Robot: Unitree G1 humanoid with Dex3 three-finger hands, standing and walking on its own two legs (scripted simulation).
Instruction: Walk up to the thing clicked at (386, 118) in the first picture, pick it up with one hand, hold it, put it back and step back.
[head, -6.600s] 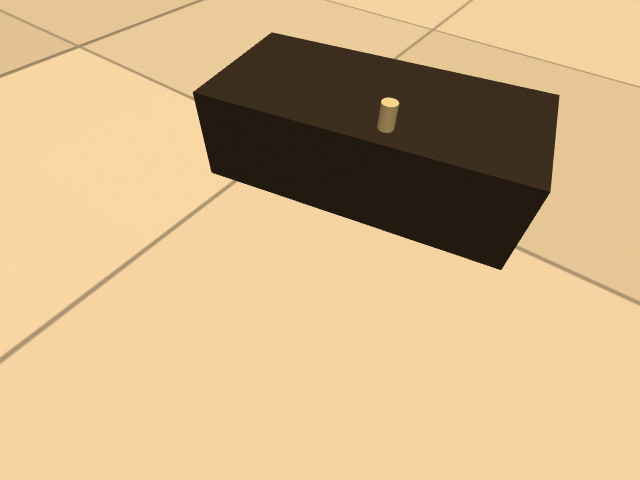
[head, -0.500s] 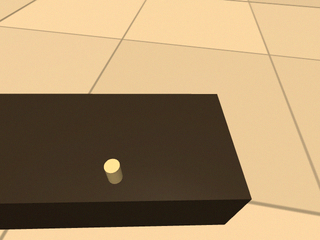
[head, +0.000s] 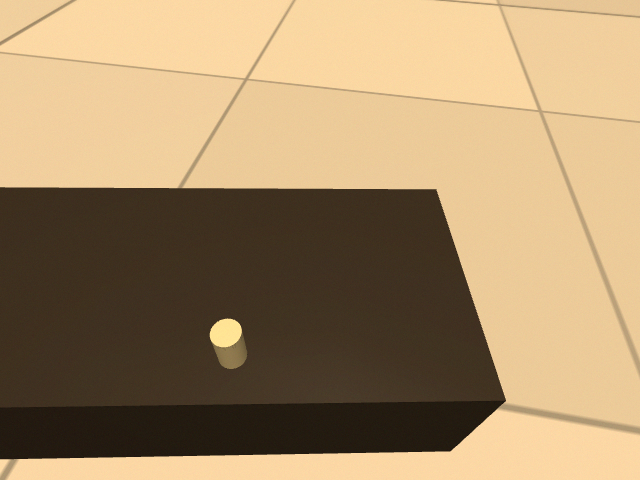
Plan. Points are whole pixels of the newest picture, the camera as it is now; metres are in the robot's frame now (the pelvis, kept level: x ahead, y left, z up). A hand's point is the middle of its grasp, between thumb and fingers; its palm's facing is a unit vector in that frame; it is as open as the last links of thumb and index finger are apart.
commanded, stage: stand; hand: left
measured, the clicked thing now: (229, 344) +0.44 +0.20 -0.31
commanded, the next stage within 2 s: go down in 0.40 s
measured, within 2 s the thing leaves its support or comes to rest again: neither
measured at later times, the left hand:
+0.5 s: hand out of the picture +0.07 +0.25 -0.16, palm faces -0.03 -0.94 -0.34, open 7.4 cm
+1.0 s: hand out of the picture +0.13 +0.26 -0.15, palm faces +0.05 -0.94 -0.33, open 15.8 cm
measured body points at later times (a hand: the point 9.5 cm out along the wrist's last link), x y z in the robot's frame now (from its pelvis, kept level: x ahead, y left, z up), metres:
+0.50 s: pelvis +0.00 +0.00 +0.00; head +0.01 +0.00 +0.45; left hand +0.07 +0.30 -0.13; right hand +0.08 -0.30 -0.13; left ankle +0.01 +0.13 -0.75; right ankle -0.02 -0.13 -0.75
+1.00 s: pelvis -0.01 +0.00 -0.02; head +0.04 +0.00 +0.43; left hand +0.13 +0.31 -0.13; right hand +0.14 -0.28 -0.12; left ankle +0.01 +0.13 -0.75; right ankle -0.02 -0.13 -0.75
